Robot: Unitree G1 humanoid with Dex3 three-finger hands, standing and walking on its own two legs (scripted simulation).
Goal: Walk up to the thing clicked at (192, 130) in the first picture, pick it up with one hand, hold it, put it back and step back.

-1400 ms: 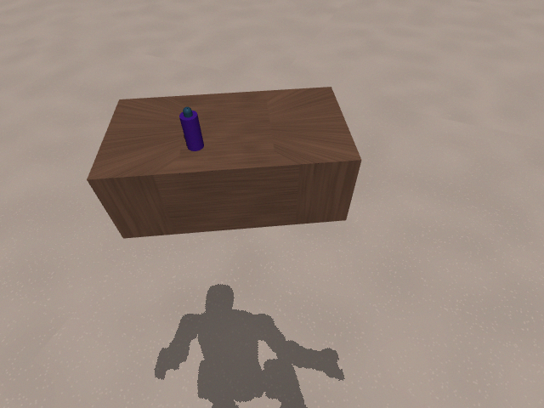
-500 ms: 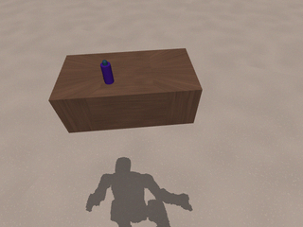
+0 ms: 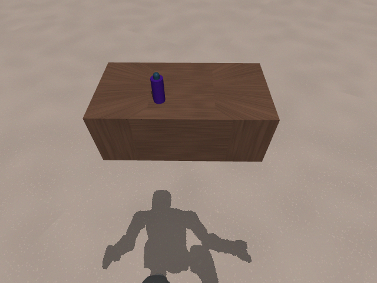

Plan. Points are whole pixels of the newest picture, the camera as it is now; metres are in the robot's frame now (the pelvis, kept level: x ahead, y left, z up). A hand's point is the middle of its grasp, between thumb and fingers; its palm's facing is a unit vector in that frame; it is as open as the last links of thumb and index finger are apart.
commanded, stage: walk up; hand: left
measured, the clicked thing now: (157, 87) +1.10 +0.24 -0.29
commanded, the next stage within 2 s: none
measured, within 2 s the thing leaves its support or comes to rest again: neither
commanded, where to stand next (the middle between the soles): +0.65 +0.02 m, yaw +1 degrees
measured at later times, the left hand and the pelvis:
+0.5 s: hand (89, 220) +0.29 +0.31 -0.14, palm faces -0.08 -0.93 -0.36, open 7.4 cm; pelvis +0.21 +0.04 -0.01, yaw +0 degrees
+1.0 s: hand (109, 180) +0.43 +0.30 -0.16, palm faces +0.02 -0.94 -0.35, open 7.4 cm; pelvis +0.41 +0.02 -0.02, yaw +2 degrees
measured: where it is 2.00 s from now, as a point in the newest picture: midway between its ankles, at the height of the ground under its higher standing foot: (195, 208)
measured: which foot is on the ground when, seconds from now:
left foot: up 0.00-0.04, down 0.06-0.58, up 0.60-0.98, down 1.00-1.00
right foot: down 0.00-0.10, up 0.12-0.52, down 0.54-1.00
